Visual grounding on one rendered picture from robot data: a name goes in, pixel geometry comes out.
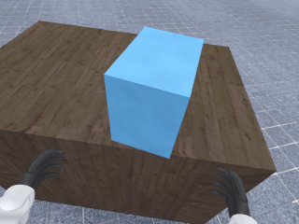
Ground robot right hand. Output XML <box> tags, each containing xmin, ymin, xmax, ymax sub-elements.
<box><xmin>211</xmin><ymin>167</ymin><xmax>250</xmax><ymax>218</ymax></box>

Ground pedestal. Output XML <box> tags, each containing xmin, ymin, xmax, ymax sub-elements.
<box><xmin>0</xmin><ymin>21</ymin><xmax>277</xmax><ymax>224</ymax></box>

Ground robot left hand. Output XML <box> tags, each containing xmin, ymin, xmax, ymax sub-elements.
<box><xmin>17</xmin><ymin>147</ymin><xmax>66</xmax><ymax>191</ymax></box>

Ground left robot forearm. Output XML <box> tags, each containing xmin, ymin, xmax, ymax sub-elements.
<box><xmin>0</xmin><ymin>184</ymin><xmax>36</xmax><ymax>224</ymax></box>

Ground right robot forearm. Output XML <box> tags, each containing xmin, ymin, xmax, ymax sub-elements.
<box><xmin>228</xmin><ymin>214</ymin><xmax>258</xmax><ymax>224</ymax></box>

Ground carton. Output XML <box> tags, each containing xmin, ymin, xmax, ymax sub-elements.
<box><xmin>104</xmin><ymin>26</ymin><xmax>204</xmax><ymax>159</ymax></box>

